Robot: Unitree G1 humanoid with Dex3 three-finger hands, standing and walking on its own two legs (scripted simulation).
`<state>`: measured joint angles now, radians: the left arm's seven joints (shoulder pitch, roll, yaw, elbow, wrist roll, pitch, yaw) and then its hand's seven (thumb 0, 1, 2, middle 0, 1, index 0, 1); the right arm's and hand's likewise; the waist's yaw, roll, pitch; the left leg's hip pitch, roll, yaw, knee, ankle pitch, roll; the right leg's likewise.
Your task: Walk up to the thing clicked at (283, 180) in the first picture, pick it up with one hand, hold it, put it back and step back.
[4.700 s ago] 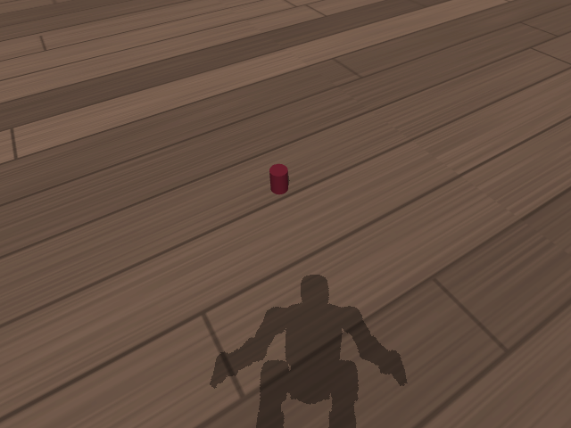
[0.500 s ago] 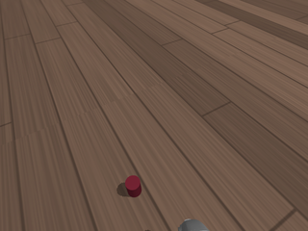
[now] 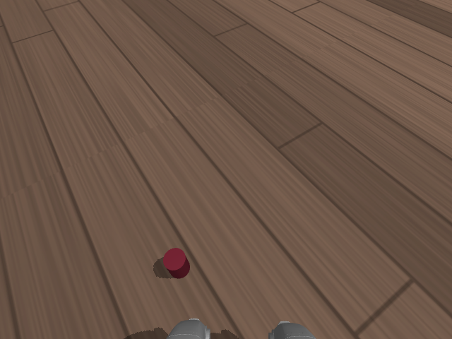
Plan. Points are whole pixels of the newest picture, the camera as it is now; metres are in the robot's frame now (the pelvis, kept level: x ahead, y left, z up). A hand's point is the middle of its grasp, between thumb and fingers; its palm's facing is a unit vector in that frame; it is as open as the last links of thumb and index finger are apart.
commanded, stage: walk up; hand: left
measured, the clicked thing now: (177, 263) +0.44 +0.26 -0.68
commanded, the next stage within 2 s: stand in 1.78 s
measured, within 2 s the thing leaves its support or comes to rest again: neither
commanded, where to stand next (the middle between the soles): +0.07 -0.01 m, yaw +4 degrees
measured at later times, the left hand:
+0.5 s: hand out of the picture +0.11 +0.24 -0.11, palm faces +0.03 -0.92 -0.39, open 7.4 cm
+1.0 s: hand out of the picture +0.07 +0.26 -0.12, palm faces +0.06 -0.94 -0.33, open 7.4 cm
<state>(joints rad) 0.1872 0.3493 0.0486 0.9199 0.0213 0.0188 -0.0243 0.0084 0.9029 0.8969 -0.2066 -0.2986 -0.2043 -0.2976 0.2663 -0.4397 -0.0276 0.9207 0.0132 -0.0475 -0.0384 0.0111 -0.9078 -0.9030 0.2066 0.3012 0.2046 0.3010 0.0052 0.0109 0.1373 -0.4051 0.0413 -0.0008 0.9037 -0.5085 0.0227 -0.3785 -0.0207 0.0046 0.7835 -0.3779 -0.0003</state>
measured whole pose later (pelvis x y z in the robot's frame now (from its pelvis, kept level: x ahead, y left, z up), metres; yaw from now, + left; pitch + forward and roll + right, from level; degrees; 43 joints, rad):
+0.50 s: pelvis +0.00 -0.02 +0.02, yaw +2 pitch -3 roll +1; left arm 0.02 0.35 0.01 1.09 0.01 -0.01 0.00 0.01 0.90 0.90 -0.21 -0.30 -0.20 -0.30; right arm 0.05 -0.40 0.00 1.08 0.00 -0.01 0.02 0.01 -0.91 -0.90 0.21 0.30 0.20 0.30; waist 0.00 0.03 0.09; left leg -0.25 0.02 -0.01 0.52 -0.23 -0.03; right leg -0.26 -0.02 -0.02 0.58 -0.28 -0.01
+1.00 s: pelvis +0.00 +0.00 +0.04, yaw +3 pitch -2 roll +0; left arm 0.06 0.35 0.02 1.16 0.00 0.00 -0.01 0.01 0.91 0.90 -0.20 -0.30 -0.20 -0.30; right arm 0.08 -0.34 0.00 1.14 -0.01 -0.01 0.02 0.01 -0.91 -0.90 0.21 0.30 0.21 0.30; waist 0.01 0.00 0.07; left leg -0.19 0.01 -0.02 0.39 -0.17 -0.01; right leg -0.16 -0.03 -0.03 0.37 -0.18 0.02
